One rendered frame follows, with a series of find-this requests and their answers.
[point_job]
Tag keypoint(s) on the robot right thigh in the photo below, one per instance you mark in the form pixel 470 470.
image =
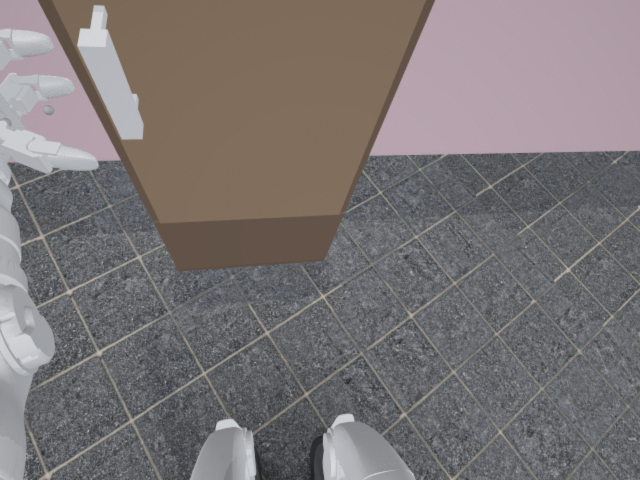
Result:
pixel 355 451

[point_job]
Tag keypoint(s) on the robot right shin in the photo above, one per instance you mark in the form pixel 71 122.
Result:
pixel 340 419

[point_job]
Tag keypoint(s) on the robot left forearm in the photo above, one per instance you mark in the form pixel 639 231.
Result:
pixel 10 242

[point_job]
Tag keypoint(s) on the cupboard door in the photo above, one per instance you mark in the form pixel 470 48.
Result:
pixel 251 108

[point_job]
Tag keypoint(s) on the robot left upper arm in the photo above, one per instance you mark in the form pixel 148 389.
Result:
pixel 26 342

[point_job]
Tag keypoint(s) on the handle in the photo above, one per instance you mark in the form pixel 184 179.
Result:
pixel 101 59

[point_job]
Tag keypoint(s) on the left robot hand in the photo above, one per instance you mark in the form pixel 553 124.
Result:
pixel 17 98

